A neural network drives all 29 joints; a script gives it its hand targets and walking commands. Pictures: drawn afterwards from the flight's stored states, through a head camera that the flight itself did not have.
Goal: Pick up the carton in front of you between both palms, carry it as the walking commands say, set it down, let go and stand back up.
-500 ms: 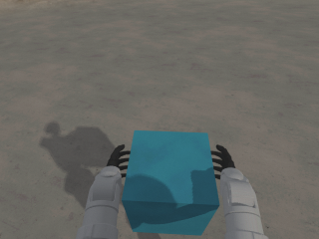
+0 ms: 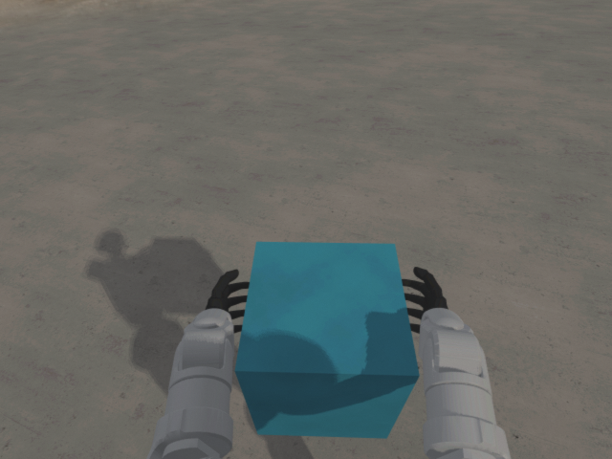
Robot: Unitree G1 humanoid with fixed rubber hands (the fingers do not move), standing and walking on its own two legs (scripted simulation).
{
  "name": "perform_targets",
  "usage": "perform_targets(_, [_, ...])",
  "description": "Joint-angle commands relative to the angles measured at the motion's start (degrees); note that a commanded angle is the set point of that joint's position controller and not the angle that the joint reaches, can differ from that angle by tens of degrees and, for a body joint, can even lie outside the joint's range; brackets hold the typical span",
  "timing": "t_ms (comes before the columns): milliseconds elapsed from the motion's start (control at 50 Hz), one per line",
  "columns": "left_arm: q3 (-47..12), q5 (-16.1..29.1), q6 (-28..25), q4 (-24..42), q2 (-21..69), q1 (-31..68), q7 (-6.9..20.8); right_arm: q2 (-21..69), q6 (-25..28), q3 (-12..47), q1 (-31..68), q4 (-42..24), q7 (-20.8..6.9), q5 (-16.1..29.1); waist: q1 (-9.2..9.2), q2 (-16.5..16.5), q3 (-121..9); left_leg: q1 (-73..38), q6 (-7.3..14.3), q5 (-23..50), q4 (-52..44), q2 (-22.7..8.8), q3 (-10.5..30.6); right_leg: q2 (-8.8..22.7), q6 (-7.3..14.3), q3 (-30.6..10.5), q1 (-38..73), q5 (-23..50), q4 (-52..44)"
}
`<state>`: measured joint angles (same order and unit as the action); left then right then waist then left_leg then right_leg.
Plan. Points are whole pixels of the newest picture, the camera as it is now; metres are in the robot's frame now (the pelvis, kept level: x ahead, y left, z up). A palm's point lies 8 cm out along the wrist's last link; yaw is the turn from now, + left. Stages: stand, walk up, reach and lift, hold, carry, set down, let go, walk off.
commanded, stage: set down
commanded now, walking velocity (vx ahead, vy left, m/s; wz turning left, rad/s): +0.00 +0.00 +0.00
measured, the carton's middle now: (323, 343) +0.32 +0.00 -0.05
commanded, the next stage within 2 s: none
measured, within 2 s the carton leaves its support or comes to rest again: neither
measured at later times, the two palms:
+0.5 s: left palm (257, 354) +0.37 +0.13 -0.16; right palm (418, 369) +0.34 -0.17 -0.17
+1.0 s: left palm (276, 359) +0.43 +0.11 -0.29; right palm (412, 386) +0.37 -0.18 -0.30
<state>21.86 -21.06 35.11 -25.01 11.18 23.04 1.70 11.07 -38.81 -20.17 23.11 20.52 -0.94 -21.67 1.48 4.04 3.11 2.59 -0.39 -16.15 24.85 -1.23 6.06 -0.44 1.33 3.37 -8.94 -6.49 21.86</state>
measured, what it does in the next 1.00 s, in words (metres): lowers itself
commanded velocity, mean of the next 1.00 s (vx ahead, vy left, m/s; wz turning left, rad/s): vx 0.00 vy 0.00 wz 0.00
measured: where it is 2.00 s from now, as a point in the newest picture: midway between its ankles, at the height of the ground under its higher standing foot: outside the picture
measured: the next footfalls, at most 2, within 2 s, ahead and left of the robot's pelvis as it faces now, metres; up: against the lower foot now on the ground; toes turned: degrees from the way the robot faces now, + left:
none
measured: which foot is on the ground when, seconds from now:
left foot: down 0.00-1.00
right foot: down 0.00-1.00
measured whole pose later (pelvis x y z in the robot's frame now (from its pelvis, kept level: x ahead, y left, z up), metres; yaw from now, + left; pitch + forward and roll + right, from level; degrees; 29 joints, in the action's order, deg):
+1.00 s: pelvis -0.06 +0.02 -0.21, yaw +1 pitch +45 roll +3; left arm 24.1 -12.9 15.4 -41.4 0.6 55.6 -1.4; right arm 6.5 -18.4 -29.9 49.3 28.1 2.6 -16.6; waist 4.3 4.7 -10.5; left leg 101.3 -1.9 -32.5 88.4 4.2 2.0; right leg 0.9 -1.8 -3.7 -109.1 -18.6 82.4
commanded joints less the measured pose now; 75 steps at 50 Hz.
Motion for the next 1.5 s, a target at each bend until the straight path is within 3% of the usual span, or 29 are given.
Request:
perform_targets(0, [-21.7,9.2,-4.0,-5.3,48.4,34.9,13.2,46.8,4.2,22.1,31.9,7.0,-14.1,10.9,0.66,-3.3,-9.3,24.3,3.4,-6.2,-5.8,5.8,-0.9,-2.9,-1.5,-7.4,19.5,-7.6,0.6])
perform_targets(100, [-12.2,2.1,-9.0,-10.3,40.8,34.7,9.8,37.9,9.7,11.4,31.6,11.5,-12.2,3.9,1.58,-2.6,-8.4,31.1,2.6,-4.6,-0.6,6.9,-1.6,-4.1,-1.1,-6.1,11.0,-2.7,6.4])
perform_targets(180, [-10.7,1.1,-15.7,-11.4,36.8,30.9,8.4,33.0,16.5,9.8,28.3,12.4,-11.6,2.0,1.80,-2.9,-14.0,36.4,1.5,1.3,5.0,8.5,-2.6,-4.6,-1.1,-5.1,2.0,7.5,12.9])
perform_targets(300, [-22.9,7.8,-26.3,-9.9,42.9,34.8,7.5,39.8,27.1,20.7,33.3,11.1,-12.4,7.0,1.98,-2.8,-34.6,46.7,-0.9,10.9,15.2,9.9,-3.1,-5.3,-0.6,-5.1,-2.1,22.1,25.6])
perform_targets(400, [-36.2,14.2,-30.7,-4.1,45.9,40.5,5.5,41.9,31.1,30.2,37.3,5.4,-12.4,11.7,4.22,-4.0,-60.1,54.7,-2.3,20.2,24.9,10.0,-3.5,-5.5,-1.2,-4.6,-3.9,34.8,36.2])
perform_targets(440, [-38.3,15.2,-30.5,-2.5,45.3,41.0,4.7,41.4,30.8,31.2,37.7,4.1,-12.3,12.5,4.67,-4.0,-65.4,56.0,-2.5,20.9,27.8,10.3,-3.6,-5.7,-1.7,-4.2,-9.0,33.3,38.7])
perform_targets(480, [-38.5,15.3,-29.2,-2.8,45.5,41.7,4.7,41.1,29.7,30.8,38.0,4.9,-12.8,12.7,4.99,-2.5,-65.4,55.7,-2.6,19.1,30.0,10.7,-3.6,-6.4,-2.2,-3.0,-18.2,26.1,39.9])
perform_targets(580, [-34.2,14.0,-24.2,-6.8,46.9,47.0,7.1,43.2,25.3,26.4,41.4,10.2,-14.0,11.5,5.06,0.8,-57.7,64.9,-2.3,2.1,33.1,11.3,-5.3,-6.9,-1.7,-1.5,-34.5,6.7,42.4])
perform_targets(660, [-29.6,13.1,-21.4,-11.0,46.4,51.4,9.5,44.6,22.4,23.3,45.8,13.1,-14.0,10.1,5.11,0.2,-55.7,74.7,-1.6,-4.8,36.4,11.7,-6.3,-6.7,-1.8,-1.4,-39.1,1.0,45.1])
perform_targets(820, [-25.3,13.5,-20.9,-16.3,43.3,59.1,11.6,46.0,21.3,22.6,53.9,13.7,-11.3,10.4,4.88,-3.5,-62.3,89.1,-0.6,-7.3,45.9,13.0,-8.4,-6.7,-3.5,-1.4,-41.9,1.6,52.5])
perform_targets(960, [-25.5,15.3,-21.0,-18.3,41.0,64.7,12.2,45.8,21.2,23.4,59.9,12.4,-8.7,12.5,5.32,-4.2,-68.2,97.4,-0.2,-9.2,53.6,13.7,-9.9,-6.9,-4.5,-1.0,-43.5,1.4,58.8])
perform_targets(1140, [-26.8,17.4,-21.1,-20.4,38.6,70.9,11.5,42.4,21.9,22.0,66.4,11.5,-7.4,14.2,7.45,-1.5,-70.6,102.6,-0.3,-9.6,61.1,13.8,-10.2,-6.7,-4.7,0.4,-51.2,2.1,66.7])
perform_targets(1480, [-27.6,18.7,-21.9,-25.4,31.3,82.5,6.7,31.1,23.7,13.9,78.4,13.0,-8.9,15.8,12.31,4.8,-68.7,101.2,-0.5,-7.2,72.1,12.9,-8.6,-4.3,-4.9,4.1,-72.3,1.5,79.4])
